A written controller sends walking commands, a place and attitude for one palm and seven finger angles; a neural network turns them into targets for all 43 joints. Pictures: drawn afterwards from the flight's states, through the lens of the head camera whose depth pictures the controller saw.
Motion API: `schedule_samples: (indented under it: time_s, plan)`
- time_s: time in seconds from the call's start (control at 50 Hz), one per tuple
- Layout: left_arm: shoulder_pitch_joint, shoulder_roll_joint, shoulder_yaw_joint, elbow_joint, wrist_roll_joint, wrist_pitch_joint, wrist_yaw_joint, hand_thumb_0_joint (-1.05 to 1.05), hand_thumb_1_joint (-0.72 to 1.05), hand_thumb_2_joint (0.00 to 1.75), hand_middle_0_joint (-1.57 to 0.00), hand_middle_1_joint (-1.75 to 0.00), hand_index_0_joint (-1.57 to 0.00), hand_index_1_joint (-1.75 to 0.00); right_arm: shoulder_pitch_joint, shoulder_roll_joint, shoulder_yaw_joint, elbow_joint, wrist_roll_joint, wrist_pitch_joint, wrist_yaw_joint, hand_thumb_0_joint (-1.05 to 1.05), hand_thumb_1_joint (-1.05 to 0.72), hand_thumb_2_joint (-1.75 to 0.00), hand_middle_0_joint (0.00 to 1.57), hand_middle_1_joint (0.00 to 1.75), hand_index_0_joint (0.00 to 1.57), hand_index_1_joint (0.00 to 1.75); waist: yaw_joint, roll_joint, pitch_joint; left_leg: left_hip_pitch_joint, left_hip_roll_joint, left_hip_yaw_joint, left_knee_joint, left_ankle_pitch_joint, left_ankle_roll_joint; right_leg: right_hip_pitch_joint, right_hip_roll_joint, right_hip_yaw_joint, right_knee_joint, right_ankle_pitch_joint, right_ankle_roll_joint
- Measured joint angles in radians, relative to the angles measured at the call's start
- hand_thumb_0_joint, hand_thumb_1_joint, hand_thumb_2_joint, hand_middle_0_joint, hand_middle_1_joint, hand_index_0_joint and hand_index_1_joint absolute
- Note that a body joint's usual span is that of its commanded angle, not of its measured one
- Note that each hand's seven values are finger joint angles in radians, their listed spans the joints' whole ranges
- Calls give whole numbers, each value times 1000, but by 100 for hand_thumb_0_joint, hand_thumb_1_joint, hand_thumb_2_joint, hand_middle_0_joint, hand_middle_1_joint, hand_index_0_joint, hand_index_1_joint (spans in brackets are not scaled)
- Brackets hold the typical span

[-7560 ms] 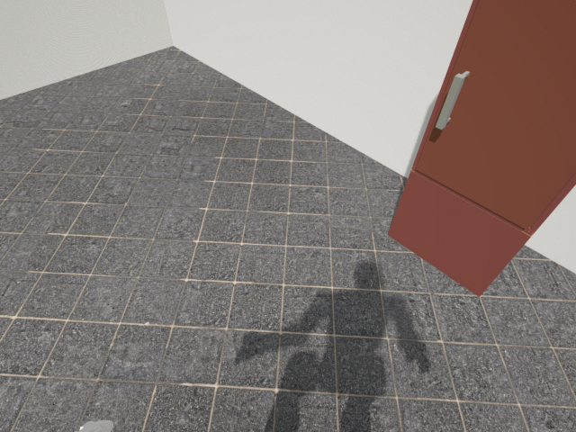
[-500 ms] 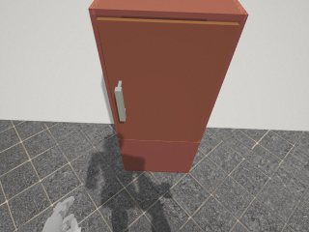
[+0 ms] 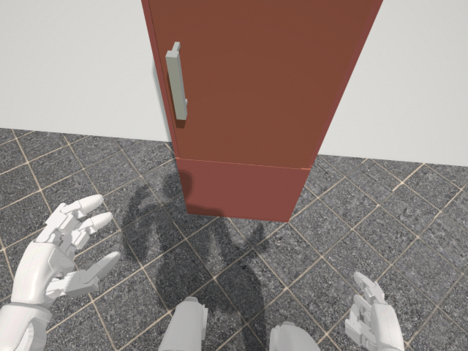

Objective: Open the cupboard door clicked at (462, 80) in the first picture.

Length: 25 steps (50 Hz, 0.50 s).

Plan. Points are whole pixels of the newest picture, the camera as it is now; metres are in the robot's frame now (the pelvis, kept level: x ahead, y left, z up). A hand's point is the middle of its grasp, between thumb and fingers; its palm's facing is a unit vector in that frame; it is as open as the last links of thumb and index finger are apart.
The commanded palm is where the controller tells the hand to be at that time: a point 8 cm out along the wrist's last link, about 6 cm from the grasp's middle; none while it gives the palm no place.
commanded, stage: raise the hand with hooked fingers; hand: left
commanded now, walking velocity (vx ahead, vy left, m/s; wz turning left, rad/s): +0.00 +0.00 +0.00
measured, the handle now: (179, 82) +0.63 +0.19 +0.07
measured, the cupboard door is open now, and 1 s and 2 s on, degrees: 0 0 0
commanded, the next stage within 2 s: move the hooked fingers beside the handle in 1.48 s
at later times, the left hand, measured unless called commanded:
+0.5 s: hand (68, 233) +0.26 +0.29 +0.06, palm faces +0.02 -1.00 -0.05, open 12.7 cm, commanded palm +0.24 +0.34 +0.07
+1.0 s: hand (56, 203) +0.30 +0.31 +0.08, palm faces +0.02 -1.00 -0.05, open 14.0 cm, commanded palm +0.28 +0.36 +0.08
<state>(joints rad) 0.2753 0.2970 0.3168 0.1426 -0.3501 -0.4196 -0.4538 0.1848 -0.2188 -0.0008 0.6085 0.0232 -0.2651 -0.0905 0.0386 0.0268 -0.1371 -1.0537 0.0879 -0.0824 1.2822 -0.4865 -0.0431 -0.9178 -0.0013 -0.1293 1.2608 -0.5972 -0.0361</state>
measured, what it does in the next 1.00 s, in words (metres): stands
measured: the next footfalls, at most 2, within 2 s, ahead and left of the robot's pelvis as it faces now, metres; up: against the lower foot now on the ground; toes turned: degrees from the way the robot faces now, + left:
none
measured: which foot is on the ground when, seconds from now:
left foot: down 0.00-1.00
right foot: down 0.00-1.00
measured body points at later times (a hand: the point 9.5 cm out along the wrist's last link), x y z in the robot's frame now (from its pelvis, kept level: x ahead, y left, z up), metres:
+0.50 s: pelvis +0.01 +0.04 +0.02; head +0.08 +0.07 +0.46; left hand +0.25 +0.34 +0.07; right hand +0.18 -0.22 -0.05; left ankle +0.07 +0.15 -0.62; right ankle +0.02 -0.10 -0.62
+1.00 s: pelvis +0.01 +0.04 +0.03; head +0.09 +0.06 +0.47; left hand +0.29 +0.37 +0.08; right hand +0.17 -0.21 -0.05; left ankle +0.07 +0.15 -0.62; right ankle +0.02 -0.10 -0.62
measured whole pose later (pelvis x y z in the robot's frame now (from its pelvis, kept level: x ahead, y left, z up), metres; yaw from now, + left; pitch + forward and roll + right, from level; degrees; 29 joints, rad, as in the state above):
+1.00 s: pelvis +0.01 +0.04 +0.03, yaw -1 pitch +15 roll -4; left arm 0.02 0.41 0.43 0.36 -0.35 -0.32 -0.48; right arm 0.27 -0.26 0.03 0.56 0.03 -0.19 -0.07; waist -0.01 0.02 -0.13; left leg -0.98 0.06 -0.02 1.16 -0.45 0.02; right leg -0.84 -0.03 -0.07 1.10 -0.52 0.03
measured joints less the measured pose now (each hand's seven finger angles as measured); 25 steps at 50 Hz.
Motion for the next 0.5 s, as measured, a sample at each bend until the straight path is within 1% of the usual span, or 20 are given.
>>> schedule_samples:
  time_s: [0.06, 0.1, 0.14, 0.18, 0.26, 0.32, 0.4, 0.5]
  plan:
    - [-35, 22, 14, 31, -10, 53, -7, 2, 30, 65, -24, -68, -24, -69, 28, 16, 10, 13, 1, 10, 2, 1, -90, -90, 20, 30, 21, 30, -23, 8, -1, 9, 2, 13, -26, 12, 3, 3, 1, 12, -26, 17, 7]
    - [-42, 29, 30, 51, -16, 74, -1, 1, 26, 63, -25, -71, -24, -72, 50, 19, 10, 15, 1, 16, 5, 1, -90, -90, 20, 30, 21, 30, -37, 12, -4, 17, 3, 26, -44, 19, 7, 6, 1, 23, -43, 28, 13]
    - [-40, 29, 44, 63, -19, 74, 13, 1, 21, 61, -25, -74, -25, -75, 71, 16, 3, 17, 0, 18, 10, 1, -90, -90, 21, 30, 21, 30, -47, 14, -8, 25, 2, 38, -60, 23, 12, 9, -1, 35, -59, 36, 20]
    - [-34, 25, 52, 66, -19, 61, 26, 1, 17, 59, -25, -77, -25, -78, 88, 7, -6, 19, 0, 18, 14, 1, -90, -90, 21, 30, 21, 30, -52, 14, -12, 30, 1, 50, -70, 24, 19, 11, -4, 45, -70, 42, 27]
    - [-27, 15, 49, 67, -14, 25, 39, 1, 7, 55, -26, -83, -26, -84, 106, -19, -22, 23, 0, 16, 19, 1, -90, -90, 20, 30, 21, 30, -55, 10, -14, 32, -8, 63, -78, 23, 33, 13, -13, 57, -81, 45, 41]
    - [-30, 12, 39, 63, -4, 15, 39, 1, 0, 52, -26, -87, -26, -88, 104, -35, -27, 18, 1, 15, 20, 1, -90, -90, 20, 30, 20, 30, -54, 3, -12, 31, -15, 68, -78, 21, 43, 15, -20, 61, -85, 46, 49]
    - [-42, 16, 33, 57, 4, 18, 41, 1, -9, 48, -27, -93, -27, -94, 87, -43, -25, 0, 0, 18, 21, 1, -90, -90, 20, 30, 20, 30, -52, -8, -8, 35, -21, 70, -79, 19, 52, 23, -25, 63, -95, 49, 58]
    - [-65, 29, 36, 46, 12, 34, 49, 0, -21, 43, -28, -101, -28, -102, 59, -37, -10, -31, -2, 22, 26, 1, -90, -90, 20, 30, 20, 30, -50, -15, -4, 44, -26, 65, -84, 20, 58, 42, -28, 57, -114, 54, 63]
